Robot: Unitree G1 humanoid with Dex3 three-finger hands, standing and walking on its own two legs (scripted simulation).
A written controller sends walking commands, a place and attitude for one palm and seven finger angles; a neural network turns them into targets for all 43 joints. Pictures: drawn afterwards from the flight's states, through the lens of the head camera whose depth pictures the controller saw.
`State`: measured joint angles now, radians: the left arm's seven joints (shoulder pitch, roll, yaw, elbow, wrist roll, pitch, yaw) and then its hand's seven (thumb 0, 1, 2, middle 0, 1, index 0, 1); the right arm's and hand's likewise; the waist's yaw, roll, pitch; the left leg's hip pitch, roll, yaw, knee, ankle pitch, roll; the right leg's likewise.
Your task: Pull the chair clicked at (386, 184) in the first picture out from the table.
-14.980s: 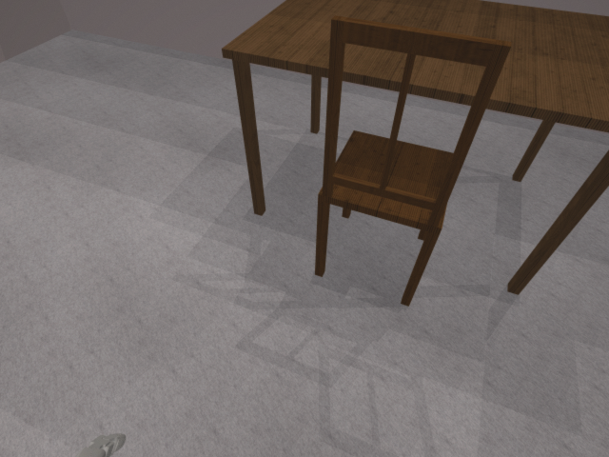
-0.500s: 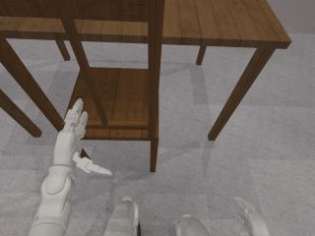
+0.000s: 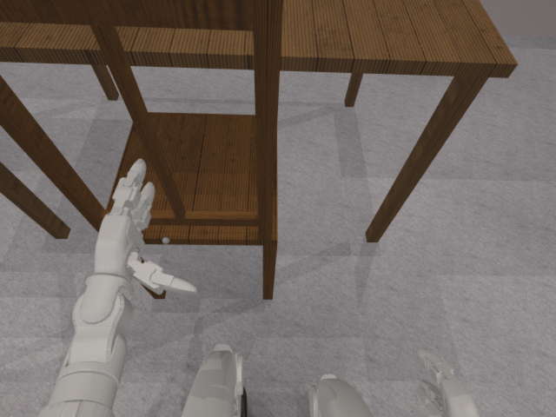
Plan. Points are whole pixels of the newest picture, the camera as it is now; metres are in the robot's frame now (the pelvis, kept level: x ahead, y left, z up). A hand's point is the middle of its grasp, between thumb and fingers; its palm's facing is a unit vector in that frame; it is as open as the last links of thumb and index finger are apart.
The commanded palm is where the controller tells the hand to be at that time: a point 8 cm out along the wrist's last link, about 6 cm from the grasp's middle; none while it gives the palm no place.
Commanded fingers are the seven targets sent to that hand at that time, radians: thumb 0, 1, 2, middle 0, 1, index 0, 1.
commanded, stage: push the fingers through the gap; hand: left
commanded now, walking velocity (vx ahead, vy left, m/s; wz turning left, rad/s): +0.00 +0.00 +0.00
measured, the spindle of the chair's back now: (153, 149) +0.48 +0.20 +0.07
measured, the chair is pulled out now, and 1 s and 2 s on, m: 0.00 0.00 0.00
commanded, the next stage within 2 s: hook a spindle and tug to test in 1.30 s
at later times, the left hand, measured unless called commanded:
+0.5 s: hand (167, 209) +0.40 +0.18 +0.03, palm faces +0.02 -1.00 -0.03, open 16.9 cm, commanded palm +0.38 +0.22 +0.03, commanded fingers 0.00 -0.50 0.30 -0.06 -0.08 -0.06 -0.08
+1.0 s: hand (171, 185) +0.44 +0.18 +0.03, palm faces +0.03 -1.00 -0.03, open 16.9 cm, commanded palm +0.41 +0.22 +0.03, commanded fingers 0.00 -0.50 0.30 -0.06 -0.08 -0.06 -0.08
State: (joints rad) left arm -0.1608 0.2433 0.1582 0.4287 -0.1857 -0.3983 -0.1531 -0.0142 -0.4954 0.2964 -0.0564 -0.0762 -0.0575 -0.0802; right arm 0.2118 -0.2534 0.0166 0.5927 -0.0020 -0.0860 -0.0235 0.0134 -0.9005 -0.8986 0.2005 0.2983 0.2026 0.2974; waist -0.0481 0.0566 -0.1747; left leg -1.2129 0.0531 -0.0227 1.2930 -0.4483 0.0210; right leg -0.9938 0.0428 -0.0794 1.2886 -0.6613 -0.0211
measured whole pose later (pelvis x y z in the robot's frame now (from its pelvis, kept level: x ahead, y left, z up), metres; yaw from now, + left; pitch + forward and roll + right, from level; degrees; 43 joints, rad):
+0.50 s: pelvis +0.00 +0.01 +0.00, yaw -1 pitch +22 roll -5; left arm -0.36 0.27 0.23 0.62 -0.16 -0.41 -0.13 -0.01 -0.49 0.30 -0.06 -0.08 -0.06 -0.08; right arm 0.25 -0.25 0.01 0.62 -0.01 -0.05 -0.01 0.01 -0.90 -0.90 0.20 0.30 0.20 0.30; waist -0.08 0.05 -0.17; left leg -1.24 0.06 -0.01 1.29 -0.45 0.03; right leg -1.03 0.05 -0.07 1.28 -0.65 -0.01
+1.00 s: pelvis +0.00 +0.01 +0.00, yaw -1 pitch +24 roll -5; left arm -0.56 0.32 0.28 0.83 -0.12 -0.43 -0.13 -0.01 -0.49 0.30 -0.06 -0.08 -0.06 -0.08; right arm 0.27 -0.25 0.02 0.63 -0.02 -0.01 0.01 0.01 -0.90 -0.90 0.20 0.30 0.20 0.30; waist -0.11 0.06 -0.18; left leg -1.29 0.06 -0.01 1.30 -0.44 0.04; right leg -1.07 0.05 -0.07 1.29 -0.64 -0.01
